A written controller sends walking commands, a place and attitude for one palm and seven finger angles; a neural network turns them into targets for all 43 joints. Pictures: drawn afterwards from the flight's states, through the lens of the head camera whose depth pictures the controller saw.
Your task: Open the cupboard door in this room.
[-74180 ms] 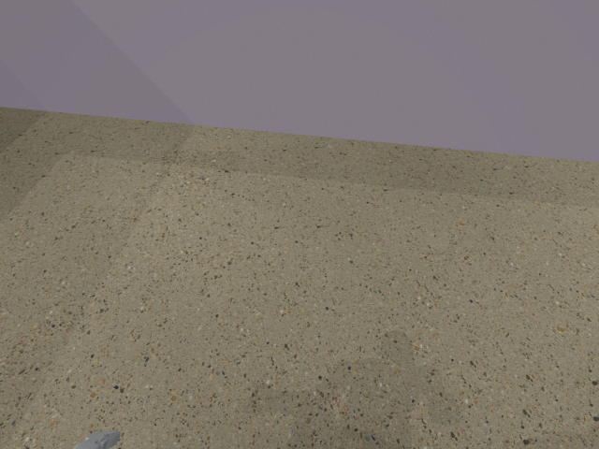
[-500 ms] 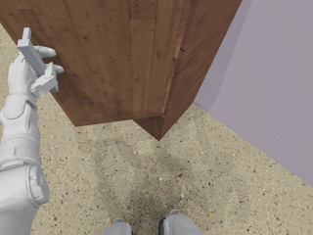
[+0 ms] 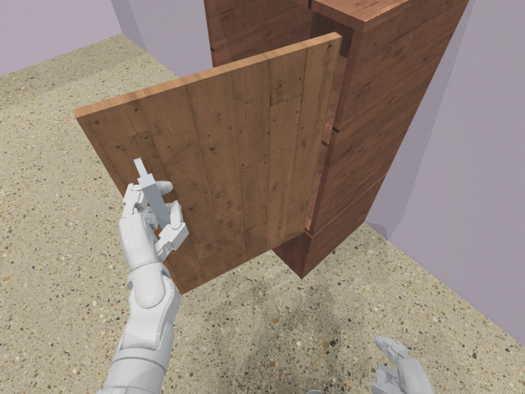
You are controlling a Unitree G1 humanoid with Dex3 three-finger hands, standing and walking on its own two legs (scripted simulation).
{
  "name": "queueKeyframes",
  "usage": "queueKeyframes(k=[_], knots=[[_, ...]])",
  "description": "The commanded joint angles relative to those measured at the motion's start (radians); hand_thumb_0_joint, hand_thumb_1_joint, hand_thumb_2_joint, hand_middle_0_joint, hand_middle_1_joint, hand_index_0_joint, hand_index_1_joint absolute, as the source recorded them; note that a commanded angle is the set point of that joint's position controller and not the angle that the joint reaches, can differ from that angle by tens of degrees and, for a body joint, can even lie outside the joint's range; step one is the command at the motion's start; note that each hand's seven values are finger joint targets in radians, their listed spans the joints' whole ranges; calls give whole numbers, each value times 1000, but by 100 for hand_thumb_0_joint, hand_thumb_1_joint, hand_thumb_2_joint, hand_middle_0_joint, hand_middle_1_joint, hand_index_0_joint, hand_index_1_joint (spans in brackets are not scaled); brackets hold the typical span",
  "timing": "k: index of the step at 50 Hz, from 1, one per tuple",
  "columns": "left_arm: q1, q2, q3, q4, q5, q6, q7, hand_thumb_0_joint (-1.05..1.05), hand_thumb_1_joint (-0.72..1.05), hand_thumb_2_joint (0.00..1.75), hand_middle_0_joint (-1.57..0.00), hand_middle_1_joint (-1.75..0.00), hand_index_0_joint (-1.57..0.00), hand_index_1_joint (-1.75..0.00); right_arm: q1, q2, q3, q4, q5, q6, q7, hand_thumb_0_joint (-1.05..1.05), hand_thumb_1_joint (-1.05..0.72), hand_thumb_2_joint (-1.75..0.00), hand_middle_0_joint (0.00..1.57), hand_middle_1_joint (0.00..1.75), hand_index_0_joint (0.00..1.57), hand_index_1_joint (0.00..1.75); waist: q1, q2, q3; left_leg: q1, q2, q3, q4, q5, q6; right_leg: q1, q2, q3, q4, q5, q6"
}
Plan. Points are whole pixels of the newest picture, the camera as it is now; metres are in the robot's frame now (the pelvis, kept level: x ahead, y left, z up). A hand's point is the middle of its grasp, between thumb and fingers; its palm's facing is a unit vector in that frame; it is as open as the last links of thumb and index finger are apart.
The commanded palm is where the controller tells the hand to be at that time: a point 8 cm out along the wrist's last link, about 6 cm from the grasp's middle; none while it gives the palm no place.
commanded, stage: pull the door open along its arc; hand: left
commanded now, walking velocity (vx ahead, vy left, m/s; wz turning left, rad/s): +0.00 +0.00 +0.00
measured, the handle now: (157, 204) +0.39 +0.19 +0.06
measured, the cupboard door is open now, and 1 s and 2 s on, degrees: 77 95 97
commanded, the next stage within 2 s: open thumb and fingers to let go in 0.34 s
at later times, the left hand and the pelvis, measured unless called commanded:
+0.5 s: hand (230, 271) +0.28 +0.06 +0.06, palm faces +0.44 -0.90 -0.01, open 5.7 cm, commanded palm +0.24 +0.11 +0.06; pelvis -0.01 -0.04 +0.00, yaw +3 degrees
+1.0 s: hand (229, 266) +0.28 +0.06 +0.06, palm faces +0.43 -0.90 -0.02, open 13.1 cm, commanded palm +0.24 +0.10 +0.06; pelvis -0.02 -0.03 +0.00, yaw +3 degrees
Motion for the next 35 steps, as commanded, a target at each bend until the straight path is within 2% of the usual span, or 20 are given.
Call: queueKeyframes(k=[1, 5, 6, 7, 9, 12, 13, 15, 16, 17, 18, 20, 21, 22, 23, 24, 26, 31, 34, 35], knots=[[-169, 126, 46, -257, 39, -78, 94, 0, 90, 90, -40, -135, -40, -135, 13, -117, -47, -98, -8, -33, -27, 0, -90, -90, 20, 30, 20, 30, 20, -84, -264, 67, -14, -47, -103, 323, -18, 319, -27, 45, -108, 380, 14], [-123, 64, -28, -279, 53, -80, 90, 0, 90, 90, -40, -135, -40, -135, -21, -103, -43, -99, -12, -41, -34, 0, -90, -90, 20, 30, 20, 30, 26, -45, -244, 81, -18, -45, -110, 304, -18, 323, -36, 52, -120, 370, 13], [-94, 46, -51, -286, 53, -77, 87, 0, 90, 90, -40, -135, -40, -135, -20, -103, -44, -102, -12, -43, -33, 0, -90, -90, 20, 30, 20, 30, 18, -61, -238, 84, -17, -45, -109, 306, -16, 327, -36, 54, -128, 377, 14], [-60, 25, -71, -289, 51, -73, 87, 0, 90, 90, -40, -135, -40, -135, -27, -101, -42, -104, -11, -45, -31, 0, -90, -90, 20, 30, 20, 30, 26, -60, -233, 85, -18, -45, -113, 302, -17, 331, -39, 52, -130, 375, 14], [-21, -4, -105, -347, 46, -70, 89, 0, 90, 90, -40, -135, -40, -135, -34, -99, -44, -116, -12, -52, -27, 0, -90, -90, 20, 30, 20, 30, 31, -46, -255, 101, -20, -43, -115, 310, -18, 352, -42, 53, -131, 395, 15], [80, -52, -160, -381, 45, -55, 100, 0, 90, 90, -40, -135, -40, -135, -45, -96, -43, -127, -12, -61, -23, 0, -90, -90, 20, 30, 20, 30, 25, -97, -229, 91, -20, -47, -115, 292, -18, 365, -52, 64, -146, 412, 25], [83, -46, -164, -397, 52, -53, 110, 0, 90, 90, -40, -135, -40, -135, -48, -97, -44, -128, -12, -64, -24, 0, -90, -90, 20, 30, 20, 30, 22, -113, -217, 84, -20, -50, -114, 278, -18, 364, -57, 72, -152, 402, 27], [102, -72, -203, -431, 70, -48, 128, 0, 90, 90, -40, -135, -40, -135, -57, -92, -43, -132, -15, -72, -24, 0, -90, -90, 20, 30, 20, 30, 18, -105, -206, 81, -23, -52, -111, 255, -18, 356, -65, 87, -163, 381, 32], [120, -83, -223, -430, 82, -44, 140, 0, 90, 90, -40, -135, -40, -135, -58, -92, -43, -132, -16, -75, -24, 0, -90, -90, 20, 30, 20, 30, 12, -133, -187, 73, -22, -57, -108, 246, -17, 351, -68, 96, -174, 370, 33], [134, -106, -249, -442, 92, -42, 150, 0, 90, 90, -40, -135, -40, -135, -64, -89, -45, -135, -18, -79, -23, 0, -90, -90, 20, 30, 20, 30, 12, -133, -188, 73, -22, -57, -108, 236, -17, 345, -70, 97, -176, 349, 34], [131, -113, -263, -460, 104, -39, 161, 0, 90, 90, -40, -135, -40, -135, -71, -87, -44, -134, -19, -83, -23, 0, -90, -90, 20, 30, 20, 30, 12, -108, -190, 77, -23, -57, -102, 234, -17, 334, -71, 101, -173, 342, 32], [153, -141, -302, -474, 128, -33, 175, 0, 90, 90, -40, -135, -40, -135, -69, -81, -44, -134, -25, -95, -22, 0, -90, -90, 20, 30, 20, 30, 7, -111, -194, 73, -25, -61, -92, 225, -18, 327, -77, 109, -173, 338, 35], [139, -135, -304, -453, 144, -26, 182, 0, 90, 90, -40, -135, -40, -135, -67, -82, -41, -127, -26, -96, -25, 0, -90, -90, 20, 30, 20, 30, -4, -147, -177, 58, -24, -67, -84, 210, -18, 315, -82, 120, -185, 313, 38], [24, -94, -279, -453, 153, -30, 194, 0, 90, 90, -40, -135, -40, -135, -76, -86, -42, -112, -26, -96, -33, 0, -90, -90, 20, 30, 20, 30, -21, -154, -166, 43, -25, -70, -72, 189, -16, 293, -90, 135, -190, 274, 42], [20, -93, -269, -457, 159, -35, 201, 0, 83, 87, -40, -134, -40, -134, -83, -79, -45, -107, -27, -97, -37, 0, -90, -90, 20, 30, 20, 30, -5, -117, -182, 45, -28, -67, -70, 182, -17, 297, -92, 145, -192, 243, 38], [45, -97, -263, -432, 153, -31, 204, 0, 76, 84, -39, -134, -39, -134, -88, -74, -42, -105, -26, -98, -40, 0, -90, -90, 20, 30, 20, 30, 2, -106, -180, 46, -30, -66, -69, 180, -17, 295, -91, 141, -194, 233, 35], [15, -96, -266, -429, 148, -30, 201, 0, 62, 78, -38, -132, -38, -132, -91, -73, -40, -99, -22, -97, -43, 0, -90, -90, 20, 30, 20, 30, -2, -113, -191, 38, -31, -68, -64, 171, -20, 306, -99, 160, -204, 221, 39], [-21, -115, -265, -358, 118, -17, 182, 0, 27, 63, -35, -128, -35, -128, -103, -75, -36, -90, -18, -95, -48, 0, -90, -90, 20, 30, 20, 30, -5, -145, -177, 34, -32, -73, -70, 157, -18, 298, -100, 153, -212, 203, 45], [-65, -115, -262, -365, 114, -21, 179, 0, 6, 54, -34, -126, -34, -126, -99, -75, -37, -93, -20, -93, -49, 0, -90, -90, 20, 30, 20, 30, -5, -136, -201, 45, -33, -72, -73, 171, -17, 305, -98, 142, -198, 224, 44], [-43, -109, -253, -358, 115, -21, 179, 0, -1, 51, -33, -125, -33, -125, -101, -74, -39, -95, -18, -91, -49, 0, -90, -90, 20, 30, 20, 30, 4, -129, -207, 45, -31, -71, -75, 174, -18, 311, -97, 141, -195, 230, 42]])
